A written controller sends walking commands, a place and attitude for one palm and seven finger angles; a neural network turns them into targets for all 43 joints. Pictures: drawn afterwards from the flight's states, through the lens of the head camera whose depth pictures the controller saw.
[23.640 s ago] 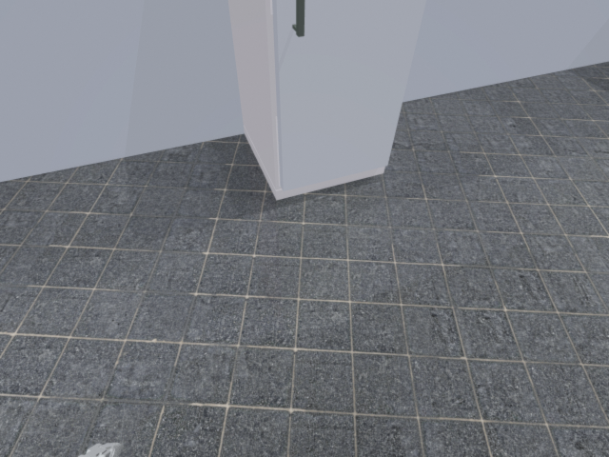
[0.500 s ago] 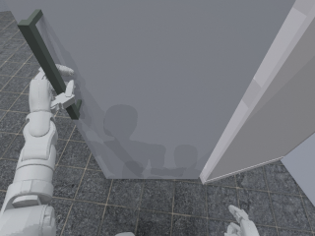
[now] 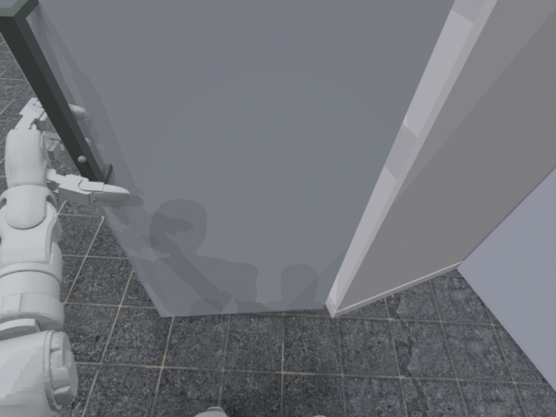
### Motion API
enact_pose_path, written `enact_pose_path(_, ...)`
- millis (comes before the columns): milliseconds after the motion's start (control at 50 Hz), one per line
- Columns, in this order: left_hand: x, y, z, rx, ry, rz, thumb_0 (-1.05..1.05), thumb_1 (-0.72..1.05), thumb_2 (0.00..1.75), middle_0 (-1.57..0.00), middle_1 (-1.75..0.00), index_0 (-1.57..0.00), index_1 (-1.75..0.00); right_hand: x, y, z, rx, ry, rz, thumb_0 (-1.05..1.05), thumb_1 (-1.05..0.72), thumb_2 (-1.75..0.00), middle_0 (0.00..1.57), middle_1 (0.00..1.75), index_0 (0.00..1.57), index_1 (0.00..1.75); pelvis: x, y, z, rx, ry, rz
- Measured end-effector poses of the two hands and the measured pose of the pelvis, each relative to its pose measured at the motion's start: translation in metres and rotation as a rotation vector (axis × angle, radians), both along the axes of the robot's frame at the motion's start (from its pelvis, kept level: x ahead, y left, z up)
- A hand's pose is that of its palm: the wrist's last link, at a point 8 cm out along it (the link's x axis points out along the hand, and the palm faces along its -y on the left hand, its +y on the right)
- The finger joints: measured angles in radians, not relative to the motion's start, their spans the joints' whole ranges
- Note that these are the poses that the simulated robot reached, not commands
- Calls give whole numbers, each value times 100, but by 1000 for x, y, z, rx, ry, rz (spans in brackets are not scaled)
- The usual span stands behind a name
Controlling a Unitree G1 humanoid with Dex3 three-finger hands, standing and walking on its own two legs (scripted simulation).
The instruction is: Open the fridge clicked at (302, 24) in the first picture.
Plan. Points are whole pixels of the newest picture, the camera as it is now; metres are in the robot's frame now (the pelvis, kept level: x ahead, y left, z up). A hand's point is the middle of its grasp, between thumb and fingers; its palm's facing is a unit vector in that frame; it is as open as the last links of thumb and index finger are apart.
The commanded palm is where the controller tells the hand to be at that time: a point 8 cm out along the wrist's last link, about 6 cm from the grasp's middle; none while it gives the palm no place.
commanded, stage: loosen the grip on the handle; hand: left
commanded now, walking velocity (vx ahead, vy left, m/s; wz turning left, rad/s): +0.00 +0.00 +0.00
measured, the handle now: (71, 114) +0.47 +0.29 +0.18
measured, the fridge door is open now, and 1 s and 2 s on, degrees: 72 72 72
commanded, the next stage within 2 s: slip the hand off the handle in 0.12 s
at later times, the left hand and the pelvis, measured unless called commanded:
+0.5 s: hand (38, 157) +0.42 +0.34 +0.14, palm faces +0.39 -0.89 -0.23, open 14.6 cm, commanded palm +0.38 +0.37 +0.15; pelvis +0.06 +0.01 +0.00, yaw +0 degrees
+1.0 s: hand (6, 173) +0.39 +0.36 +0.14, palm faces +0.35 -0.91 -0.22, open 14.7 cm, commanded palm +0.34 +0.40 +0.15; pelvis +0.06 +0.01 +0.00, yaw +0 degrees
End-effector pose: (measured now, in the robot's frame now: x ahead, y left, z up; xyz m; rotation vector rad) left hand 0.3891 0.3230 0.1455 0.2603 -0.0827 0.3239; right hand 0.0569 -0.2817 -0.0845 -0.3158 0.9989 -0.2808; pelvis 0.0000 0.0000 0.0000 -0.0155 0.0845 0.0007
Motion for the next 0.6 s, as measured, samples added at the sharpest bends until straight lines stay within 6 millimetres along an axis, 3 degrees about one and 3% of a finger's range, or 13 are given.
enact_pose_path(120, 5, 7, 3, 3, -16, 15, -1, -51, 22, -31, -122, -31, -122, 8, 18, -9, 42, -2, -11, 1, -90, -90, 20, 29, 20, 30, 13, 2, 0, -8, 10, -11)
enact_pose_path(280, 6, 14, 4, -10, -4, 12, -1, -54, 20, -32, -120, -27, -117, 61, 39, -11, 82, -59, 47, 1, -90, -90, 20, 30, 20, 30, 37, 7, 2, -10, 25, -7)
enact_pose_path(440, 0, 44, 4, -24, 18, 72, -1, -55, 20, -29, -117, -28, -117, 115, 42, -2, 74, -137, 91, 1, -90, -90, 21, 30, 20, 30, 54, 9, 2, -11, 43, -2)
enact_pose_path(600, -7, 62, 3, -21, 21, 64, -2, -55, 20, -26, -115, -26, -116, 135, 38, 2, 36, -129, 122, 1, -90, -90, 20, 30, 20, 30, 63, 10, 1, -19, 55, 19)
